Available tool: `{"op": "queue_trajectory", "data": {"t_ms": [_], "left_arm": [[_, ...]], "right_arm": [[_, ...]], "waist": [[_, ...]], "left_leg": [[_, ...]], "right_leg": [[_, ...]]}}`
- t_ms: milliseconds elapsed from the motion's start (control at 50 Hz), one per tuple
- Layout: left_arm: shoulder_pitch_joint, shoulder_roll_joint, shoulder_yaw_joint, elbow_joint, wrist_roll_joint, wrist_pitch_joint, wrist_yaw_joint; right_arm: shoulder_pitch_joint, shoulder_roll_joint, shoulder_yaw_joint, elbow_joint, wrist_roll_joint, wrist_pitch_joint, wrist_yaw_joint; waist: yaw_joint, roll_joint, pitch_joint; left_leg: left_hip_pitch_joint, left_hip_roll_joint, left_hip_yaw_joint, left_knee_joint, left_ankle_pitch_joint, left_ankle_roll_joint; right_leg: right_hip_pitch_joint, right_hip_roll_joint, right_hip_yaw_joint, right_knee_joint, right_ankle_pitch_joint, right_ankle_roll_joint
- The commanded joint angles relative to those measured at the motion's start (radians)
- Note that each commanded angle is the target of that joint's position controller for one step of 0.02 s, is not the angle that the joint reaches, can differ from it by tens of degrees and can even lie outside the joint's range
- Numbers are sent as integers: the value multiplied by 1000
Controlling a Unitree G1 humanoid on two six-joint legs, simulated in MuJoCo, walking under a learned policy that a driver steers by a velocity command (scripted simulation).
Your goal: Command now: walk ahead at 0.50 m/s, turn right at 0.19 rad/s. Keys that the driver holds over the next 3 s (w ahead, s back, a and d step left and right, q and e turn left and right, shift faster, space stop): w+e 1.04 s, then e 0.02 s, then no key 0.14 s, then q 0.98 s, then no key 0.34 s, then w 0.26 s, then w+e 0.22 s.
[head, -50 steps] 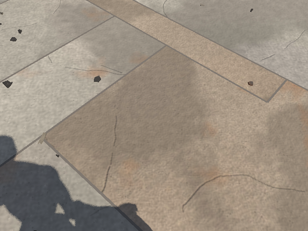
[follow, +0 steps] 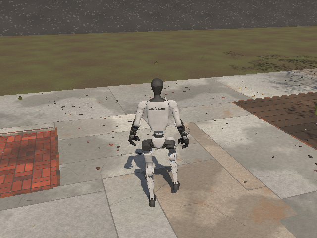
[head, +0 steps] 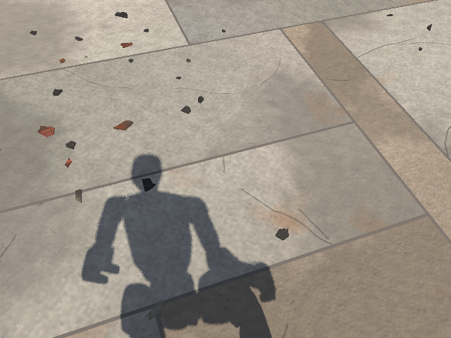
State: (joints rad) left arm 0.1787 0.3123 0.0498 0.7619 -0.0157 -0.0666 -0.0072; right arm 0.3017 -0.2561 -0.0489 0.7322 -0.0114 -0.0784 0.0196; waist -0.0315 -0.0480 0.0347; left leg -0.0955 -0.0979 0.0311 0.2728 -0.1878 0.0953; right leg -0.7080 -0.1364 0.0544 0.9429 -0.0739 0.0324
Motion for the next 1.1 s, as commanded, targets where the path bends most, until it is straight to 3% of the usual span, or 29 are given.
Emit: {"op": "queue_trajectory", "data": {"t_ms": [20, 80, 160, 220, 240, 260, 280, 300, 320, 340, 360, 380, 400, 460, 540, 580, 640, 680, 700, 720, 740, 760, 780, 800, 820, 860, 960, 1040, 1100], "left_arm": [[-33, 45, 9, -52, -5, -10, -9], [-116, 25, 0, -83, -9, -15, -26], [-180, 22, -4, -133, -4, -19, -58], [-98, 65, 18, -144, 2, -10, -67], [13, 106, 39, -125, 2, -6, -62], [169, 161, 67, -97, -1, -3, -49], [274, 277, 99, -91, 3, 1, -35], [276, 225, 81, -98, -10, -1, -31], [257, 170, 63, -98, -3, 1, -26], [200, 145, 57, -108, -2, 1, -22], [134, 126, 50, -120, -2, 3, -20], [88, 99, 40, -135, 7, 2, -17], [62, 95, 38, -149, 13, 3, -14], [48, 124, 47, -147, 8, 0, 0], [104, 152, 59, -121, -6, 13, 18], [144, 157, 61, -105, -10, 21, 20], [158, 145, 61, -99, -13, 28, 24], [137, 125, 57, -106, -7, 32, 23], [141, 82, 43, -113, -1, 29, 20], [175, 8, 17, -125, 17, 26, 17], [285, -8, 8, -169, -20, 16, 14], [263, 100, 29, -133, -27, 18, 19], [164, 140, 43, -144, -19, 24, 19], [122, 127, 43, -149, -8, 29, 20], [94, 115, 45, -159, -2, 29, 17], [102, 83, 45, -164, -14, 37, 6], [28, 34, 31, -197, -6, 49, -1], [-71, 12, 20, -215, -6, 37, -24], [-150, -5, 14, -245, 3, 27, -43]], "right_arm": [[-42, -151, -36, -47, -3, -25, -13], [2, -168, -40, -10, 4, -22, -17], [40, -177, -46, 29, 13, 7, -25], [12, -216, -56, 21, 15, 34, -45], [1, -224, -56, 16, 13, 43, -53], [-15, -219, -51, 5, 15, 43, -61], [85, -122, -17, -40, -6, 18, -50], [72, -103, 1, -35, -15, -18, -28], [-25, -171, -18, -64, 31, -46, -7], [-88, -169, -12, -90, 45, -62, -2], [-113, -162, -13, -94, 26, -66, -6], [-103, -171, -22, -91, 7, -58, -13], [-83, -165, -23, -90, 0, -46, -14], [-70, -127, -11, -90, -7, -20, -23], [-230, -87, 9, -122, -2, -24, -20], [-276, -104, 3, -133, 13, -31, -13], [-269, -149, -18, -136, 22, -42, -5], [-180, -170, -35, -113, 22, -51, -6], [-89, -197, -49, -99, 12, -56, -13], [47, -252, -63, -88, 0, -55, -21], [102, -325, -82, -52, -9, -39, -11], [58, -224, -61, -76, 8, -38, -7], [22, -177, -48, -80, 13, -32, -12], [-19, -157, -39, -84, 3, -29, -13], [-43, -133, -32, -74, 0, -25, -15], [-55, -114, -27, -59, -2, -31, -20], [-37, -158, -45, -10, 2, -34, -23], [-35, -184, -49, 17, 8, -21, -29], [-7, -203, -50, 48, 21, -1, -34]], "waist": [[-6, 92, 9], [-45, 82, 43], [-59, 77, 53], [9, 136, -41], [73, 142, -109], [162, 107, -191], [134, -109, -337], [134, -139, -458], [165, -78, -360], [143, -5, -232], [97, 67, -129], [59, 55, -86], [32, 27, -69], [9, 3, -50], [79, -26, -44], [100, -39, -52], [79, -62, -59], [23, -78, -73], [-24, -57, -132], [-62, 97, -266], [2, 454, -330], [-25, 293, -236], [-46, 204, -133], [-33, 133, -88], [-22, 131, -47], [0, 178, -34], [-2, 126, -7], [-34, 114, 15], [-49, 105, 41]], "left_leg": [[-66, 241, -36, -139, 292, 96], [13, 279, -7, -153, 278, 80], [211, 339, 17, -61, 450, 70], [264, 340, 56, 144, 947, 33], [231, 323, 78, 302, 1044, 14], [76, 290, 103, 536, 928, -23], [-364, 147, 104, 949, 350, -96], [-585, 1, -86, 1136, -373, -111], [-694, 76, -172, 1167, -325, -88], [-709, 123, -152, 1092, -245, -74], [-678, 157, -134, 980, -199, -78], [-607, 186, -130, 907, -164, -89], [-553, 191, -125, 875, -148, -105], [-494, 186, -84, 717, -86, -162], [-387, 126, -66, 391, 215, -186], [-356, 103, -82, 311, 262, -184], [-323, 106, -126, 240, 196, -152], [-207, 107, -110, 201, 137, -108], [-55, 155, -138, 190, 105, -71], [182, 340, -326, 180, 10, -13], [385, 521, -824, 41, -311, 135], [325, 503, -830, -1, -493, 116], [227, 464, -655, 4, -407, 78], [132, 420, -521, 1, -239, 61], [69, 384, -426, -14, -118, 61], [7, 345, -297, -55, -6, 56], [31, 364, -133, -105, 195, 92], [49, 339, 10, -108, 264, 63], [55, 335, 76, -53, 481, 44]], "right_leg": [[69, 22, -2, -169, 209, -5], [57, 46, -19, -292, 264, -26], [-33, 74, -51, -363, 119, -69], [118, 161, -141, -353, -58, -125], [270, 197, -155, -363, -72, -152], [538, 182, -88, -419, 7, -200], [978, -83, 372, -407, -43, -379], [1142, -200, 774, -570, -116, -472], [1093, -171, 653, -607, -194, -412], [943, -135, 524, -625, -179, -372], [777, -95, 432, -649, -90, -346], [660, -63, 366, -674, 11, -335], [579, -39, 342, -697, 64, -338], [436, 4, 237, -721, 187, -339], [372, 75, 170, -695, 66, -267], [407, 57, 219, -670, -6, -251], [494, 15, 323, -584, -88, -221], [497, 26, 351, -497, -91, -189], [458, 74, 313, -369, -92, -156], [345, 154, 208, -73, -291, -114], [12, 235, 105, 219, -549, -73], [-82, 161, 137, 339, -474, -56], [-102, 134, 109, 363, -381, -51], [-65, 101, 89, 345, -310, -44], [-51, 76, 89, 300, -265, -40], [9, 45, 67, 255, -223, -34], [-58, 29, 47, 97, -110, -9], [-5, 39, -13, -129, 72, -20], [85, 79, -77, -275, 87, -42]]}}
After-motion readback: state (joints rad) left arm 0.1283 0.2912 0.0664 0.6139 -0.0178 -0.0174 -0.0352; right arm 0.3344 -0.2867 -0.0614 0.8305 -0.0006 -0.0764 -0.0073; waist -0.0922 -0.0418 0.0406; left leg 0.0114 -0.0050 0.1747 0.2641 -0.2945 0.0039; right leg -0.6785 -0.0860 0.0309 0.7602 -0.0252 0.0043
